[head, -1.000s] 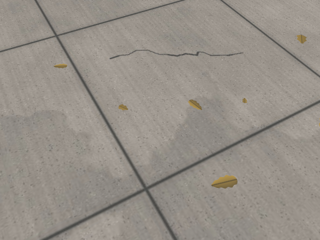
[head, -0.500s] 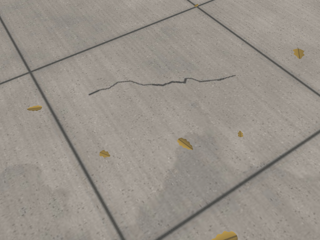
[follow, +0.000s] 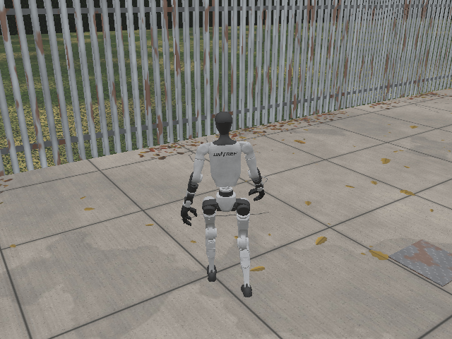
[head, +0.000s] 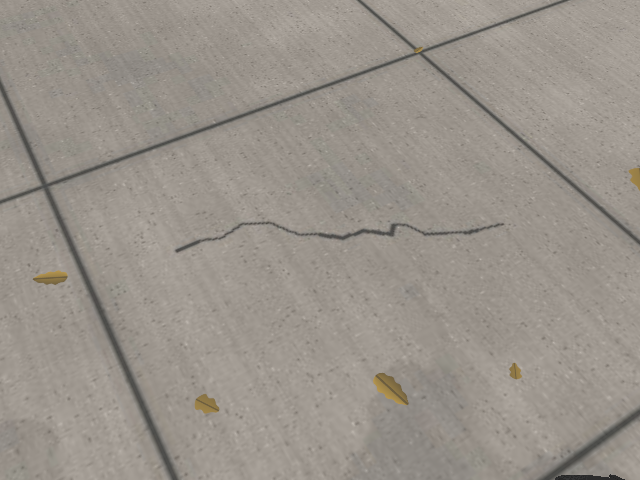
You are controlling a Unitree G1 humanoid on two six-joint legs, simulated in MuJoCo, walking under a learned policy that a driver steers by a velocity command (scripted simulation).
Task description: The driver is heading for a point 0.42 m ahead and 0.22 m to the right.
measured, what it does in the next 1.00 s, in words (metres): walks ahead, turning right: right foot, then left foot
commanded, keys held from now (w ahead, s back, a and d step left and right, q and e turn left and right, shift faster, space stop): w+e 0.48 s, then no key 0.52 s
